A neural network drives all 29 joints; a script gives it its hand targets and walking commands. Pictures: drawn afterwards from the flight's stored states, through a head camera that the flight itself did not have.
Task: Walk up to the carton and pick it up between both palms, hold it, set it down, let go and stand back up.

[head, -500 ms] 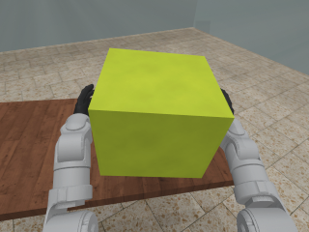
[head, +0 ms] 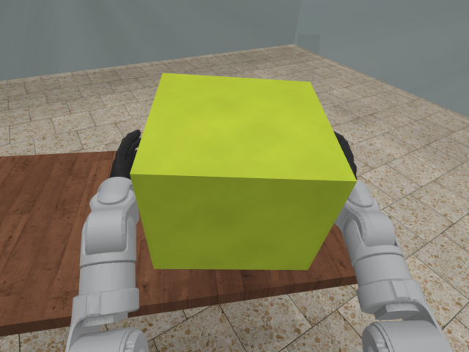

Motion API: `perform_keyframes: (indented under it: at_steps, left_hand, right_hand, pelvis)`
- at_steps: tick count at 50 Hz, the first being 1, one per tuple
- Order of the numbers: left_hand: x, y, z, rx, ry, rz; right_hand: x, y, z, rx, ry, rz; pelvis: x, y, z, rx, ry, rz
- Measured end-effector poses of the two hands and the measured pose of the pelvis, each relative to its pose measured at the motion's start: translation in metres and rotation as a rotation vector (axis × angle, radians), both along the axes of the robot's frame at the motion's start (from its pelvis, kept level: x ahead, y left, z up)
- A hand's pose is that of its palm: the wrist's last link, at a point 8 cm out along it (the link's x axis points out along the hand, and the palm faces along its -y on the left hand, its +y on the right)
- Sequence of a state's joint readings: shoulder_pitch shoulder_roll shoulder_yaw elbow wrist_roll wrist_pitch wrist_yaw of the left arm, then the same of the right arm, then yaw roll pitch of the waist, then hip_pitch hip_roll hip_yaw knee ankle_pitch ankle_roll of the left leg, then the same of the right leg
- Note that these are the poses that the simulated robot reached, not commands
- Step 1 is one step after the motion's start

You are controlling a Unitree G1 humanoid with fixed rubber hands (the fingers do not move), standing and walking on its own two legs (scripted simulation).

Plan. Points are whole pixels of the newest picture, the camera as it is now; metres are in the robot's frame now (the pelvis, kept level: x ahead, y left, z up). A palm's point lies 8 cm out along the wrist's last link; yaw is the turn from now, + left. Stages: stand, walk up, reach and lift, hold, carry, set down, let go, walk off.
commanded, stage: hold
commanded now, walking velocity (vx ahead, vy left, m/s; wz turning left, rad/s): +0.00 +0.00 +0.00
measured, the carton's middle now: (235, 171) +0.38 +0.01 +0.16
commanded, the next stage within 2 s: set down in 1.12 s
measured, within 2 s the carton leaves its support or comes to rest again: neither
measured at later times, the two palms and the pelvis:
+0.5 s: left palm (124, 181) +0.35 +0.18 +0.17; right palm (340, 179) +0.36 -0.17 +0.18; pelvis +0.00 +0.00 +0.00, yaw +0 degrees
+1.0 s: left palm (124, 182) +0.34 +0.18 +0.17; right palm (339, 180) +0.36 -0.17 +0.17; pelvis +0.00 +0.00 +0.00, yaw +0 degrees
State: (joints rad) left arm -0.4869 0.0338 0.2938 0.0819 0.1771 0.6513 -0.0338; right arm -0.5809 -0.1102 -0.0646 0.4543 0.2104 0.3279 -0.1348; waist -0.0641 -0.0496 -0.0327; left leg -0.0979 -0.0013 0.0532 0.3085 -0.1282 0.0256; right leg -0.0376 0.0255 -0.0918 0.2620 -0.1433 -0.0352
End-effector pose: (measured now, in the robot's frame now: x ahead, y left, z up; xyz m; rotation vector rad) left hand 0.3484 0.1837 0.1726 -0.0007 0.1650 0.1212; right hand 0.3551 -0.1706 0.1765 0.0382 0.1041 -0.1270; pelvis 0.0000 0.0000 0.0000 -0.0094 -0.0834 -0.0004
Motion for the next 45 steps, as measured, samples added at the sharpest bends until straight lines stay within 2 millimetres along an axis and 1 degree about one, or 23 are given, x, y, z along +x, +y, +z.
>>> perform_keyframes:
  at_steps: [5,9,17,21,27,33,40,45]
  left_hand:
    - [-0.0063,0.003,-0.0051,-0.017,0.011,0.013]
    - [-0.0065,0.0048,-0.009,-0.025,0.03,0.019]
    - [-0.0038,0.0039,-0.0023,-0.006,0.009,0.018]
    - [-0.0014,0.0022,-0.0048,-0.014,0.027,0.014]
    - [-0.0023,0.0005,-0.0029,-0.005,0.012,0.009]
    - [0.0,0.0012,-0.0066,-0.015,0.031,0.01]
    - [-0.004,0.0026,-0.0027,-0.006,0.004,0.018]
    - [-0.003,0.0026,-0.0058,-0.011,0.026,0.018]
  right_hand:
    - [-0.0023,0.0031,0.0004,0.0,0.012,0.008]
    - [-0.0006,0.005,-0.0025,-0.001,0.03,0.014]
    - [0.0014,0.0041,0.0004,0.006,0.008,0.014]
    - [0.0024,0.0023,-0.0022,0.007,0.027,0.009]
    - [0.0006,0.0006,0.0003,0.006,0.011,0.006]
    - [0.0032,0.0013,-0.0031,0.007,0.031,0.007]
    - [0.0023,0.0028,0.0011,0.011,0.004,0.014]
    - [0.0027,0.0027,-0.0029,0.01,0.026,0.012]
  pelvis:
    - [-0.0015,-0.0008,-0.0002,0.001,-0.007,0.0]
    - [-0.0032,-0.0016,-0.0005,0.002,0.002,0.002]
    - [-0.0033,-0.0015,-0.0003,0.0,0.012,0.006]
    - [-0.0019,-0.0015,0.0,0.001,0.017,0.005]
    - [0.0001,-0.0014,-0.0001,0.0,0.01,0.003]
    - [0.0011,-0.002,0.0,0.002,0.012,0.001]
    - [0.0023,-0.0021,-0.0002,0.0,0.008,0.003]
    - [0.0017,-0.0023,-0.0002,0.002,0.004,0.004]
